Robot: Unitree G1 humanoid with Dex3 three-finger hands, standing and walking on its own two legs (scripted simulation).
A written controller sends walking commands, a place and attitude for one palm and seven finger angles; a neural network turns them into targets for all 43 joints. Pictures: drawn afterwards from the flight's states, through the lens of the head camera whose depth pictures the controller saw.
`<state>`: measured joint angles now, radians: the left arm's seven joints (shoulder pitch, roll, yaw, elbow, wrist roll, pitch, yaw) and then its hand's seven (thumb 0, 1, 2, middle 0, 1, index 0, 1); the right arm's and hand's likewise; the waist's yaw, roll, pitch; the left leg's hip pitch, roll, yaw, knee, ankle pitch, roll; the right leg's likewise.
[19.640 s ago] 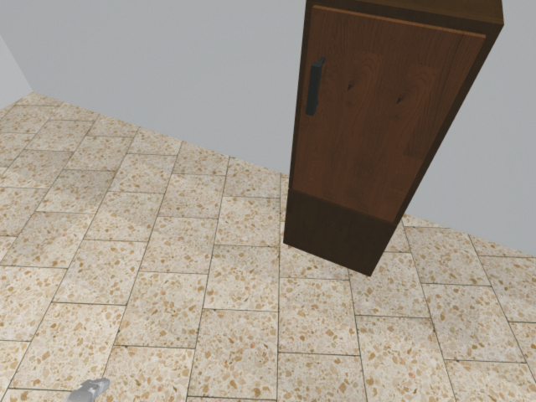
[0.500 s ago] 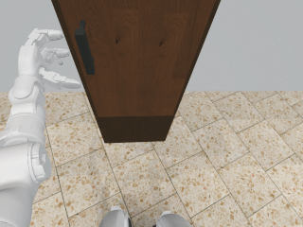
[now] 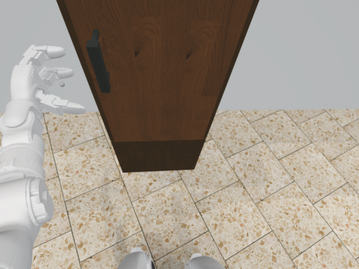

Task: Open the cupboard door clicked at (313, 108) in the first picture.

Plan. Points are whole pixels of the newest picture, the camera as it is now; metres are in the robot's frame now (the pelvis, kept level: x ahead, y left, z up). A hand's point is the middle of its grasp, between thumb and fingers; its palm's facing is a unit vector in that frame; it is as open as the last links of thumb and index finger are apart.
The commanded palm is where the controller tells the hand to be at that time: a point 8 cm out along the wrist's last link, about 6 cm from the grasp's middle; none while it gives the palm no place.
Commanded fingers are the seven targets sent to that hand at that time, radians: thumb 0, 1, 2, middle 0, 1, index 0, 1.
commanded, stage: slide the fingers in behind the handle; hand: left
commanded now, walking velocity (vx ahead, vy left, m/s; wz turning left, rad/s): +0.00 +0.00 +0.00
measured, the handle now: (100, 63) +0.56 +0.15 +0.10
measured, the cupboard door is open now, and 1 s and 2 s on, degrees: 0 0 0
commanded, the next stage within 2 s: close the thumb around the handle in 1.54 s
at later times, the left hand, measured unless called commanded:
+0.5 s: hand (84, 82) +0.50 +0.18 +0.09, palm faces +0.00 -1.00 +0.00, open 14.0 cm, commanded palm +0.48 +0.22 +0.09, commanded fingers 0.00 -0.50 0.30 -0.30 -1.20 -0.30 -1.20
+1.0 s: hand (103, 83) +0.50 +0.13 +0.10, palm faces +0.00 -1.00 -0.01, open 14.0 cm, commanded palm +0.47 +0.19 +0.09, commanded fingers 0.00 -0.50 0.30 -0.30 -1.20 -0.30 -1.20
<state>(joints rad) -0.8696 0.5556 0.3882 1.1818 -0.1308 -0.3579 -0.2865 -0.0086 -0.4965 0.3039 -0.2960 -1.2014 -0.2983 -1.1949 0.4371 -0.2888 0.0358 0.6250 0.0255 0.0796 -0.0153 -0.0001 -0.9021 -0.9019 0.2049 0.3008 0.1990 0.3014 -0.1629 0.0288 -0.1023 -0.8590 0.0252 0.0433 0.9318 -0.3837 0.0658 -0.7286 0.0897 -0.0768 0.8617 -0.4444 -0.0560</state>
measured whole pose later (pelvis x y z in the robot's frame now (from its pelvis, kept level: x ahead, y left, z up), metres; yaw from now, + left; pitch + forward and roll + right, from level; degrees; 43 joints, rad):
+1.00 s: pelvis -0.01 +0.00 +0.00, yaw +1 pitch +18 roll -3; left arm -0.93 0.36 0.27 1.19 -0.09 -0.39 -0.09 -0.01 -0.50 0.30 -0.30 -1.20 -0.30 -1.20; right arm 0.41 -0.28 0.02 0.65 0.00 0.05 0.03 0.00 -0.90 -0.90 0.20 0.30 0.20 0.30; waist -0.16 0.04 -0.11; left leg -0.88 0.01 0.04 0.95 -0.38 0.06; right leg -0.75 0.07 -0.08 0.91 -0.46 -0.06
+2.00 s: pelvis +0.00 -0.01 +0.00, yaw +0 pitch +17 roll -2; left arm -0.88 0.37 0.30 1.17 -0.11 -0.38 -0.12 0.00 0.05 0.54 -0.32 -1.24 -0.33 -1.25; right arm 0.41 -0.27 0.03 0.63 0.01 0.06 0.02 0.00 -0.90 -0.90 0.20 0.30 0.20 0.30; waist -0.16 0.04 -0.11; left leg -0.84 0.02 0.05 0.92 -0.38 0.05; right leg -0.72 0.08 -0.07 0.88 -0.46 -0.07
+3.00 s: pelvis +0.01 -0.01 +0.01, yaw -1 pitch +11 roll -1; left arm -0.27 0.02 0.06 0.45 -0.14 -0.27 0.18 0.01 0.68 0.76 -0.31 -1.31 -0.31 -1.28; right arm 0.32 -0.25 0.01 0.54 0.01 0.05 0.06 0.00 -0.90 -0.90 0.20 0.30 0.20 0.30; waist -0.06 0.04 -0.14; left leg -0.65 0.01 0.08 0.84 -0.38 0.05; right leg -0.56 0.07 -0.03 0.83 -0.46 -0.06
